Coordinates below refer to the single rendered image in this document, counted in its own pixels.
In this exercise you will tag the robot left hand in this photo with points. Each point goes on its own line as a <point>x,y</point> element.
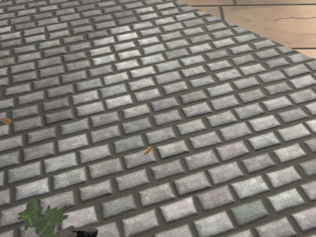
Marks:
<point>72,231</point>

